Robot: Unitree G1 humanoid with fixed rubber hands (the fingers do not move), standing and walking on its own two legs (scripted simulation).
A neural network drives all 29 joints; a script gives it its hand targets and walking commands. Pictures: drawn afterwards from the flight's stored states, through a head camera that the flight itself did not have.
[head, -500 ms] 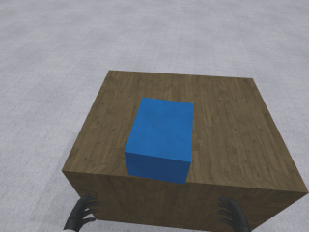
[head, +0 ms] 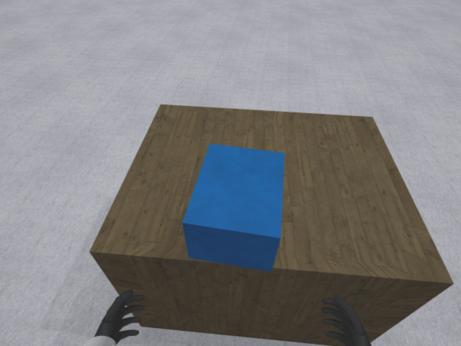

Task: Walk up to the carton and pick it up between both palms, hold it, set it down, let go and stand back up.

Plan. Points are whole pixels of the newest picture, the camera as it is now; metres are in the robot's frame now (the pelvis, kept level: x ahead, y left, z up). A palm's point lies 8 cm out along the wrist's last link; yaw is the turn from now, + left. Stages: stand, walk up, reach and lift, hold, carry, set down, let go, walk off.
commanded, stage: set down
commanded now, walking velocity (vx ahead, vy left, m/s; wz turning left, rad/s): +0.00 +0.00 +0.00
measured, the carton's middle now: (238, 203) +0.48 +0.01 -0.09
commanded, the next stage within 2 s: let go in 0.38 s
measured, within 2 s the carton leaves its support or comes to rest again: neither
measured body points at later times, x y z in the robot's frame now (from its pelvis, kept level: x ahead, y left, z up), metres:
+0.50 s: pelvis +0.00 +0.00 +0.00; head -0.01 +0.00 +0.45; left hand +0.17 +0.22 -0.09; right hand +0.16 -0.23 -0.09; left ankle +0.01 +0.13 -0.74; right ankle -0.01 -0.13 -0.74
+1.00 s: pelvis +0.00 -0.02 -0.01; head +0.00 -0.01 +0.44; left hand +0.16 +0.25 -0.09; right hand +0.15 -0.29 -0.10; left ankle +0.01 +0.13 -0.74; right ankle -0.01 -0.13 -0.74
